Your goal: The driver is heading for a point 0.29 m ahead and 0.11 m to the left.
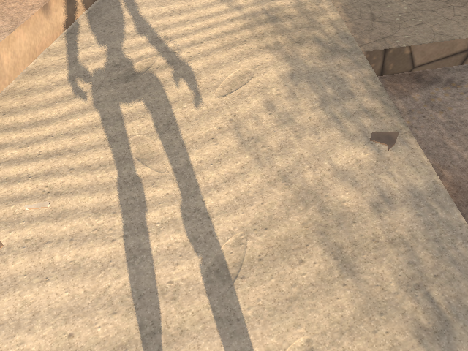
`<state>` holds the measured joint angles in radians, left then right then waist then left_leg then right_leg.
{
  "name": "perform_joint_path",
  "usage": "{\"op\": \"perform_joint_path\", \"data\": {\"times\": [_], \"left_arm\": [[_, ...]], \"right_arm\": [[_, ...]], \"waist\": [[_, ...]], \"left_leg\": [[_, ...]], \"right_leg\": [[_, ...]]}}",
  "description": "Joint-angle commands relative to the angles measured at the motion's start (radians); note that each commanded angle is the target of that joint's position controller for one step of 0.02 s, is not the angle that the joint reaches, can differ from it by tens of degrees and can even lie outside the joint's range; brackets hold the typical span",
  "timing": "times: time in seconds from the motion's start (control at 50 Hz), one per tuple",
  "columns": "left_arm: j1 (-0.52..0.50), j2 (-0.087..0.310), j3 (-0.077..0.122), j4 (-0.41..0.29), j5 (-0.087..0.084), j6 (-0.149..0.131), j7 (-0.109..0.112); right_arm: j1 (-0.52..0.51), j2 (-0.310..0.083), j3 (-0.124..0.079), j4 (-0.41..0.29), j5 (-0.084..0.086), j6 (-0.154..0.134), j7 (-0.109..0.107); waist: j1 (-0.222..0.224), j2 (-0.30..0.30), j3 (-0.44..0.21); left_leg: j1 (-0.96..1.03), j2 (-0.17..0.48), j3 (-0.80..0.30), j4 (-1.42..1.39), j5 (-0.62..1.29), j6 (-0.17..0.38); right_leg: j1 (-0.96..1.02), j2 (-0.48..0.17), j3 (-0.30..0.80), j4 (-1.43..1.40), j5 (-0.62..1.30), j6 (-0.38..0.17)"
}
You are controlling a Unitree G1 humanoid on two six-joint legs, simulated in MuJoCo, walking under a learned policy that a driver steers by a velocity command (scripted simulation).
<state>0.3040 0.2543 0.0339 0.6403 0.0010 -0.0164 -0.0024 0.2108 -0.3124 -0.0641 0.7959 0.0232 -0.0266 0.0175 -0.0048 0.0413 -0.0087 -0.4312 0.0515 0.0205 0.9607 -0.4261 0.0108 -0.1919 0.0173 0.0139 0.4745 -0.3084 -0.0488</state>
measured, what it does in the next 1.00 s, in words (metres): walks ahead: left foot, then right foot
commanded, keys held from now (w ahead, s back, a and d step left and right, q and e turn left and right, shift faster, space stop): w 0.06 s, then w+q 0.14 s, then no key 0.80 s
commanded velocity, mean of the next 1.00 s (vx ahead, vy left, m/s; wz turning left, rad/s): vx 0.17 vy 0.00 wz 0.05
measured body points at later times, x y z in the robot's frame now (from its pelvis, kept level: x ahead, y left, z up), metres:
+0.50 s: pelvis +0.19 +0.05 -0.01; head +0.24 +0.06 +0.44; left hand +0.23 +0.33 -0.14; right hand +0.39 -0.19 -0.11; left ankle +0.28 +0.14 -0.74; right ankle +0.08 -0.10 -0.65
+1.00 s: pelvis +0.29 +0.03 +0.00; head +0.30 +0.03 +0.44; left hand +0.37 +0.30 -0.12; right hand +0.42 -0.21 -0.14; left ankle +0.28 +0.14 -0.74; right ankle +0.30 -0.10 -0.74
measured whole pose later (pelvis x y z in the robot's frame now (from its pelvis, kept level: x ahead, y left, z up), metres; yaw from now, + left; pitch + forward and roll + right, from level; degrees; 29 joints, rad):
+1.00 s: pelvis +0.29 +0.03 +0.00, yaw +5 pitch -1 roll +1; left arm 0.22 0.23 0.03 0.82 0.01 -0.02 0.03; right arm 0.13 -0.24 -0.02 0.95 0.00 0.00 0.00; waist -0.01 0.00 0.03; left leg -0.23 -0.01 0.03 0.51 -0.27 0.01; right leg -0.23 -0.03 0.01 0.53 -0.29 0.02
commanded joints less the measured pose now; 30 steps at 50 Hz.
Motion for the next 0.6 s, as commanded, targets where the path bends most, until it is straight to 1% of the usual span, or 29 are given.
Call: {"op": "perform_joint_path", "data": {"times": [0.02, 0.04, 0.08, 0.12, 0.16, 0.2, 0.24, 0.26, 0.28, 0.3, 0.32, 0.34, 0.36, 0.38, 0.4, 0.42, 0.44, 0.46, 0.48, 0.5, 0.52, 0.54, 0.56, 0.58, 0.6], "left_arm": [[0.029, 0.163, 0.046, -0.041, -0.001, -0.043, 0.011], [0.034, 0.158, 0.045, -0.039, 0.003, -0.048, 0.013], [0.048, 0.156, 0.048, -0.029, 0.003, -0.053, 0.016], [0.061, 0.163, 0.052, -0.014, 0.005, -0.056, 0.017], [0.082, 0.177, 0.058, 0.007, 0.006, -0.059, 0.016], [0.102, 0.188, 0.064, 0.028, 0.004, -0.06, 0.015], [0.107, 0.184, 0.062, 0.05, -0.002, -0.053, 0.015], [0.112, 0.188, 0.063, 0.06, -0.006, -0.048, 0.015], [0.113, 0.196, 0.065, 0.07, -0.011, -0.043, 0.017], [0.105, 0.206, 0.068, 0.076, -0.013, -0.038, 0.021], [0.09, 0.216, 0.07, 0.077, -0.015, -0.036, 0.024], [0.066, 0.223, 0.071, 0.075, -0.018, -0.032, 0.028], [0.072, 0.206, 0.064, 0.077, -0.016, -0.031, 0.03], [0.099, 0.162, 0.044, 0.054, 0.014, -0.037, 0.031], [0.299, 0.045, 0.006, 0.071, 0.021, -0.042, 0.014], [0.233, 0.167, 0.035, 0.114, -0.012, -0.044, 0.015], [0.119, 0.196, 0.045, 0.075, -0.039, -0.039, 0.015], [0.061, 0.179, 0.039, 0.066, -0.026, -0.032, 0.026], [0.031, 0.172, 0.042, 0.066, -0.009, -0.017, 0.037], [0.053, 0.157, 0.042, 0.068, -0.004, 0.001, 0.041], [0.083, 0.131, 0.038, 0.079, -0.002, 0.014, 0.044], [0.105, 0.105, 0.031, 0.086, 0.0, 0.022, 0.049], [0.104, 0.092, 0.027, 0.087, 0.004, 0.027, 0.054], [0.088, 0.082, 0.021, 0.085, 0.009, 0.028, 0.056], [0.07, 0.083, 0.02, 0.084, 0.009, 0.03, 0.056]], "right_arm": [[-0.124, -0.109, -0.032, -0.089, -0.008, -0.044, 0.005], [-0.119, -0.092, -0.028, -0.081, -0.01, -0.049, 0.008], [-0.121, -0.07, -0.021, -0.074, -0.009, -0.05, 0.013], [-0.146, -0.05, -0.01, -0.078, -0.006, -0.046, 0.017], [-0.181, -0.035, 0.0, -0.092, -0.002, -0.042, 0.023], [-0.218, -0.031, 0.007, -0.11, 0.003, -0.042, 0.032], [-0.255, -0.021, 0.015, -0.129, -0.005, -0.049, 0.042], [-0.265, -0.018, 0.017, -0.138, -0.01, -0.054, 0.048], [-0.263, -0.023, 0.015, -0.144, -0.013, -0.058, 0.053], [-0.242, -0.038, 0.01, -0.144, -0.015, -0.061, 0.056], [-0.192, -0.063, -0.001, -0.133, -0.02, -0.063, 0.054], [-0.094, -0.091, -0.016, -0.104, -0.026, -0.065, 0.048], [0.019, -0.129, -0.033, -0.071, -0.03, -0.066, 0.035], [0.142, -0.198, -0.044, -0.052, -0.041, -0.062, 0.018], [0.147, -0.243, -0.039, -0.049, -0.052, -0.054, 0.013], [0.158, -0.17, -0.032, -0.058, -0.031, -0.042, 0.013], [0.059, -0.142, -0.02, -0.065, -0.022, -0.038, 0.011], [-0.015, -0.098, -0.008, -0.069, -0.016, -0.034, 0.008], [-0.069, -0.059, 0.006, -0.074, -0.019, -0.031, 0.004], [-0.096, -0.056, 0.008, -0.07, -0.034, -0.031, 0.004], [-0.123, -0.053, 0.008, -0.064, -0.045, -0.032, 0.005], [-0.147, -0.05, 0.008, -0.059, -0.05, -0.036, 0.006], [-0.16, -0.051, 0.008, -0.052, -0.052, -0.04, 0.005], [-0.163, -0.057, 0.006, -0.043, -0.051, -0.04, 0.004], [-0.157, -0.065, 0.003, -0.034, -0.048, -0.037, 0.001]], "waist": [[0.04, -0.195, 0.106], [0.036, -0.178, 0.094], [0.037, -0.149, 0.073], [0.051, -0.143, 0.076], [0.067, -0.144, 0.092], [0.082, -0.136, 0.116], [0.086, -0.112, 0.145], [0.084, -0.115, 0.145], [0.075, -0.125, 0.133], [0.056, -0.139, 0.107], [0.025, -0.158, 0.061], [-0.031, -0.161, -0.008], [-0.087, -0.135, -0.087], [-0.114, -0.021, -0.231], [-0.007, 0.227, -0.429], [-0.091, 0.093, -0.488], [-0.069, 0.083, -0.305], [-0.043, 0.015, -0.197], [-0.021, -0.001, -0.121], [0.015, 0.029, -0.093], [0.039, 0.053, -0.081], [0.057, 0.067, -0.073], [0.06, 0.074, -0.072], [0.054, 0.077, -0.081], [0.042, 0.075, -0.094]], "left_leg": [[-0.378, 0.061, -0.063, 0.07, 0.159, 0.006], [-0.364, 0.055, -0.049, 0.057, 0.223, -0.003], [-0.362, 0.05, -0.037, -0.01, 0.312, -0.025], [-0.336, 0.044, -0.031, -0.106, 0.377, -0.042], [-0.307, 0.036, -0.027, -0.186, 0.429, -0.049], [-0.298, 0.029, -0.024, -0.249, 0.453, -0.039], [-0.252, 0.016, -0.003, -0.33, 0.454, -0.019], [-0.219, 0.002, 0.009, -0.359, 0.445, -0.008], [-0.184, -0.01, 0.014, -0.381, 0.43, 0.006], [-0.14, -0.025, 0.017, -0.399, 0.411, 0.022], [-0.068, -0.052, 0.026, -0.413, 0.397, 0.04], [0.061, -0.09, 0.049, -0.446, 0.426, 0.062], [0.247, -0.097, 0.052, -0.494, 0.55, 0.091], [0.562, 0.085, -0.137, -0.422, 0.92, 0.151], [0.868, 0.395, -0.546, -0.412, 1.124, 0.383], [0.781, 0.35, -0.572, -0.503, 0.96, 0.378], [0.651, 0.301, -0.42, -0.544, 0.834, 0.325], [0.507, 0.249, -0.347, -0.582, 0.729, 0.28], [0.361, 0.22, -0.289, -0.621, 0.68, 0.261], [0.231, 0.191, -0.243, -0.666, 0.631, 0.247], [0.151, 0.169, -0.205, -0.694, 0.603, 0.243], [0.1, 0.155, -0.167, -0.704, 0.617, 0.245], [0.076, 0.148, -0.142, -0.707, 0.637, 0.248], [0.079, 0.146, -0.131, -0.703, 0.628, 0.247], [0.089, 0.149, -0.133, -0.706, 0.573, 0.245]], "right_leg": [[0.177, -0.264, 0.359, -0.346, -0.144, -0.157], [0.175, -0.247, 0.314, -0.355, -0.057, -0.152], [0.198, -0.232, 0.23, -0.362, 0.067, -0.149], [0.188, -0.222, 0.154, -0.369, 0.13, -0.14], [0.171, -0.226, 0.099, -0.376, 0.172, -0.136], [0.175, -0.245, 0.06, -0.384, 0.196, -0.137], [0.165, -0.241, 0.025, -0.353, 0.32, -0.131], [0.168, -0.244, 0.018, -0.326, 0.407, -0.127], [0.182, -0.249, 0.014, -0.291, 0.503, -0.119], [0.202, -0.254, 0.012, -0.246, 0.612, -0.107], [0.224, -0.248, 0.012, -0.178, 0.761, -0.089], [0.229, -0.221, -0.005, -0.062, 0.895, -0.063], [0.178, -0.171, -0.034, 0.103, 0.911, -0.023], [-0.027, -0.111, -0.047, 0.371, 0.559, 0.03], [-0.316, 0.052, 0.012, 0.769, -0.389, 0.098], [-0.308, 0.046, 0.162, 0.859, -0.379, 0.105], [-0.392, -0.017, 0.118, 0.852, -0.328, 0.097], [-0.399, -0.062, 0.079, 0.783, -0.26, 0.097], [-0.357, -0.088, 0.071, 0.723, -0.207, 0.104], [-0.256, -0.105, 0.071, 0.667, -0.16, 0.107], [-0.186, -0.101, 0.056, 0.607, -0.14, 0.111], [-0.139, -0.102, 0.045, 0.528, -0.143, 0.115], [-0.109, -0.101, 0.037, 0.451, -0.141, 0.118], [-0.089, -0.104, 0.036, 0.382, -0.113, 0.117], [-0.073, -0.108, 0.036, 0.327, -0.065, 0.114]]}}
